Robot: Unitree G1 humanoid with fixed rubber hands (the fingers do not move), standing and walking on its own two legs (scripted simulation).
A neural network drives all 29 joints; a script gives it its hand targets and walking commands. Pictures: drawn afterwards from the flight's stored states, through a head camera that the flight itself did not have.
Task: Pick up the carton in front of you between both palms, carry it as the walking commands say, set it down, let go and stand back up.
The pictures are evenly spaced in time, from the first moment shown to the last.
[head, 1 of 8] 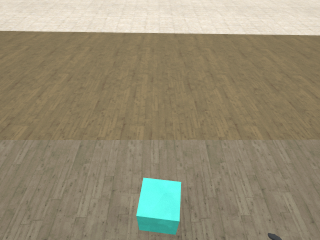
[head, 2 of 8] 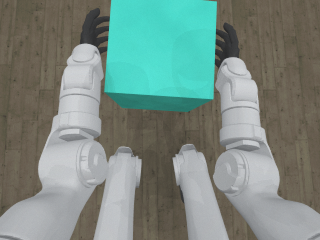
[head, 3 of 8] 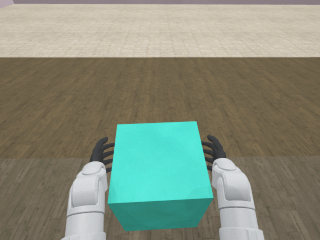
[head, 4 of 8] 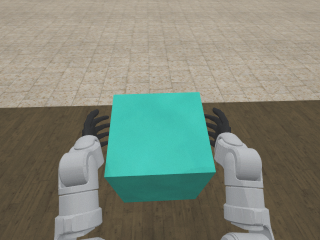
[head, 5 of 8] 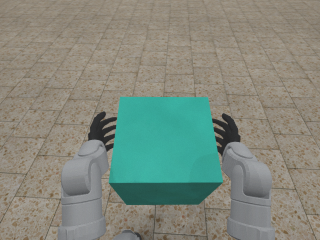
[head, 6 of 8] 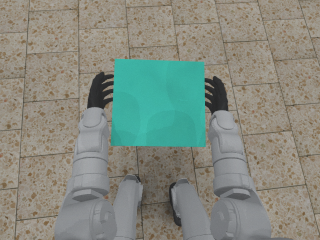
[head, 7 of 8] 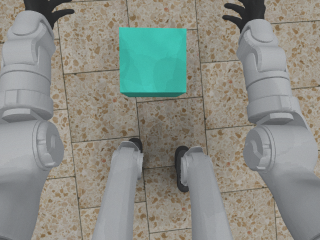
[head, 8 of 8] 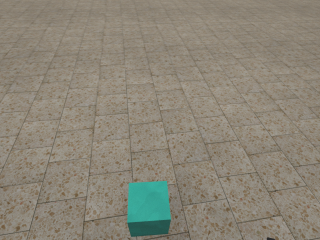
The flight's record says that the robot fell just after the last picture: no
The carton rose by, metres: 0.68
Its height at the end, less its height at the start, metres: -0.38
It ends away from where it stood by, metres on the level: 4.89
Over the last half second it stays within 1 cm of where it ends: yes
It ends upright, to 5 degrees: yes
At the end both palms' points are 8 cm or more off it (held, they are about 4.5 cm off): yes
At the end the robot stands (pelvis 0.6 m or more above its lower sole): yes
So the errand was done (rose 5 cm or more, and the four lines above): yes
